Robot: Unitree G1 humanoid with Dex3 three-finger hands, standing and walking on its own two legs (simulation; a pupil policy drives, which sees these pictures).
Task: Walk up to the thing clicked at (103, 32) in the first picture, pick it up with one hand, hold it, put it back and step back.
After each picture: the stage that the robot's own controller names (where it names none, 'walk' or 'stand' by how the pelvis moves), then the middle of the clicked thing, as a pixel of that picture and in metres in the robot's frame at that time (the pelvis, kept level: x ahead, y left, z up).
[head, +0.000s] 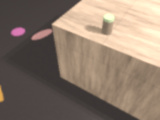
stand; (107, 24) +0.85 -0.13 -0.09
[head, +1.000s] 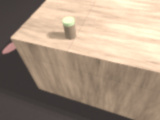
walk; (69, 28) +0.75 +0.15 -0.07
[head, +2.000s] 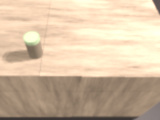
rise first; (33, 45) +0.55 +0.23 -0.06
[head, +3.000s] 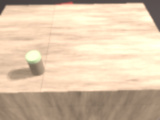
stand; (35, 63) +0.52 +0.25 -0.08
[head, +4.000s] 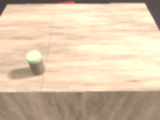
stand; (36, 63) +0.52 +0.25 -0.09
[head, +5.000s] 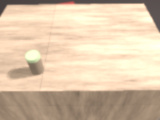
stand; (35, 63) +0.52 +0.26 -0.09
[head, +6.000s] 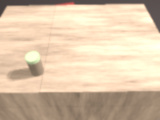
stand; (35, 64) +0.52 +0.26 -0.09
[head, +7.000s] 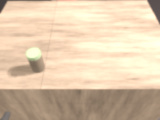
rise first; (36, 60) +0.52 +0.26 -0.09
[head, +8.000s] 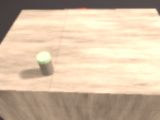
go down; (45, 64) +0.53 +0.24 -0.09
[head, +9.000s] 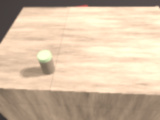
go down; (46, 62) +0.53 +0.24 -0.08
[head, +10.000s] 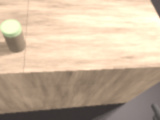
go down; (14, 37) +0.53 +0.23 -0.03
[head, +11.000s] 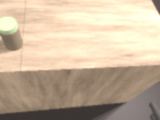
approach; (10, 34) +0.54 +0.23 -0.01
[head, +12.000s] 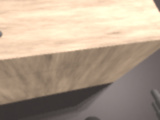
close in; out of the picture +0.56 +0.25 +0.03
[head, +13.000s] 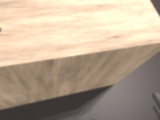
lift; out of the picture +0.52 +0.23 +0.03
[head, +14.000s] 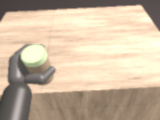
lift; (39, 66) +0.34 +0.15 +0.15
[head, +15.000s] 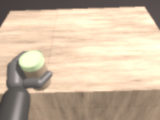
hold; (36, 71) +0.33 +0.17 +0.12
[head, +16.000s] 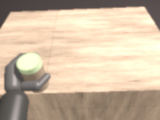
hold; (34, 73) +0.33 +0.17 +0.12
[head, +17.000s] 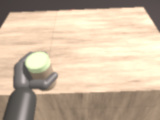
crouch; (42, 72) +0.33 +0.15 +0.12
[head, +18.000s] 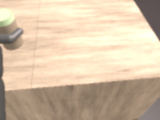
crouch; (7, 30) +0.47 +0.23 +0.16
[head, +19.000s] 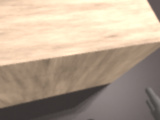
lower; out of the picture +0.53 +0.24 +0.03
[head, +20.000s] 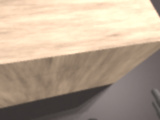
lower; out of the picture +0.53 +0.24 +0.03
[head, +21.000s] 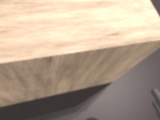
lower; out of the picture +0.53 +0.25 +0.03
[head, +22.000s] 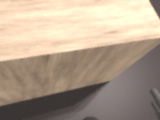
lower; out of the picture +0.54 +0.26 +0.03
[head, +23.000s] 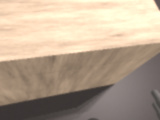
loosen; out of the picture +0.53 +0.24 +0.03
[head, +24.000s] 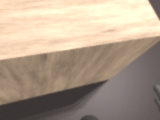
withdraw; out of the picture +0.53 +0.24 +0.03
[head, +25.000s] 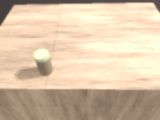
sink last; (43, 62) +0.50 +0.22 -0.04
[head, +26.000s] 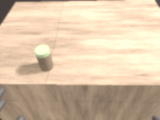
stand; (44, 58) +0.52 +0.23 -0.03
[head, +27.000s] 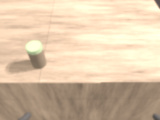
stand; (36, 55) +0.51 +0.23 -0.02
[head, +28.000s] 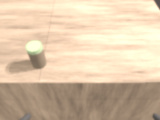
stand; (36, 55) +0.51 +0.23 -0.02
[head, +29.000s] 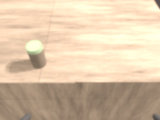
stand; (36, 55) +0.51 +0.23 -0.02
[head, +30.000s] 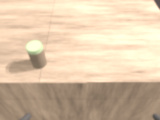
stand; (37, 55) +0.51 +0.23 -0.02
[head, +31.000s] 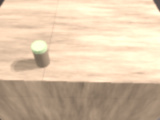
stand; (41, 54) +0.52 +0.22 -0.04
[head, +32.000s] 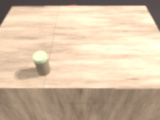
walk; (42, 63) +0.53 +0.23 -0.09
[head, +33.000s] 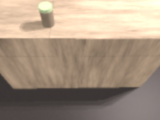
walk; (47, 15) +0.72 +0.21 -0.06
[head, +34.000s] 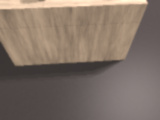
walk; out of the picture +1.04 +0.32 -0.07
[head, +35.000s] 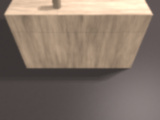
stand; (56, 0) +1.13 +0.24 -0.08
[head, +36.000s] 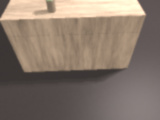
stand; (50, 4) +1.13 +0.27 -0.09
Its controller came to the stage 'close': yes
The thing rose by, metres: 0.22
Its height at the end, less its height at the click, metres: +0.00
